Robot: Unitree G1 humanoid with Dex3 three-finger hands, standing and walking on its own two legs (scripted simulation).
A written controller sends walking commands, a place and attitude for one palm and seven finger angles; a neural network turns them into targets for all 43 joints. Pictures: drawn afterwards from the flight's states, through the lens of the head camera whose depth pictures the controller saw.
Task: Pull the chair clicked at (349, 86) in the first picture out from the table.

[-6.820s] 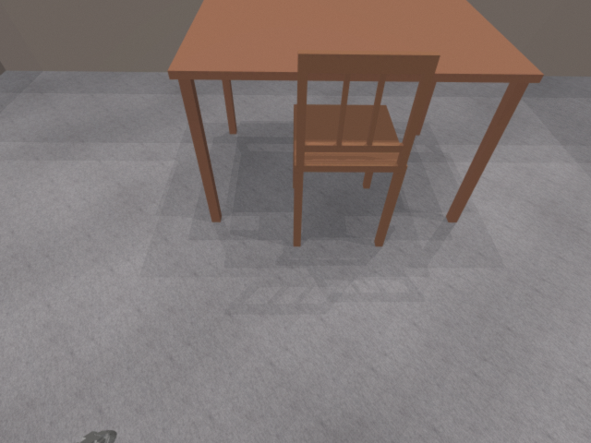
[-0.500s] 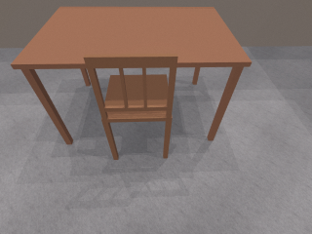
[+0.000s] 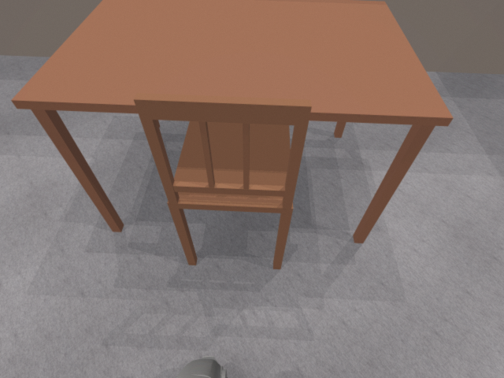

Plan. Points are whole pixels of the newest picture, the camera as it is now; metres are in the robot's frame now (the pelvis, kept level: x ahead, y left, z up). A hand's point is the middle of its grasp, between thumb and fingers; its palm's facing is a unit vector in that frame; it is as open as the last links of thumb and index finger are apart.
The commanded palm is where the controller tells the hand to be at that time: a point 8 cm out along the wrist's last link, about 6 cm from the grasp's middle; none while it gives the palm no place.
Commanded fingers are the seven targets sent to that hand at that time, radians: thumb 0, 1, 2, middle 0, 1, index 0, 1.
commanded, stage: take the last steps up to it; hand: left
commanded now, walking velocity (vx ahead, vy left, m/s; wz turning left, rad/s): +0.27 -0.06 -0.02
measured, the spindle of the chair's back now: (207, 155) +0.63 +0.19 -0.10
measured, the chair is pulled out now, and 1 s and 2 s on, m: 0.00 0.00 0.00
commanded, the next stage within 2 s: come to a stop and stand still in 0.32 s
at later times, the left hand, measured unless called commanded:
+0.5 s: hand (189, 308) +0.26 +0.16 -0.16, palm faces -0.02 -0.97 -0.25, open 7.3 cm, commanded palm none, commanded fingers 0.00 0.90 0.90 -0.20 -0.30 -0.20 -0.30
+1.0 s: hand (156, 330) +0.22 +0.22 -0.18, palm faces +0.05 -0.97 -0.22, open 7.3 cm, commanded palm none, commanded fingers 0.00 0.90 0.90 -0.20 -0.30 -0.20 -0.30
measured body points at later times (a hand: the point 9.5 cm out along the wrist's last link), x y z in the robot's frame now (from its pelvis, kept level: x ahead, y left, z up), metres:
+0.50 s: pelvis +0.17 -0.03 -0.01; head +0.18 -0.06 +0.44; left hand +0.26 +0.21 -0.14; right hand +0.15 -0.26 -0.18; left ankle +0.10 +0.11 -0.72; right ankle +0.22 -0.13 -0.73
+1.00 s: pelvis +0.17 +0.02 +0.00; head +0.19 +0.04 +0.45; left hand +0.21 +0.27 -0.16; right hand +0.23 -0.21 -0.14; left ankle +0.18 +0.12 -0.73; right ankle +0.18 -0.12 -0.70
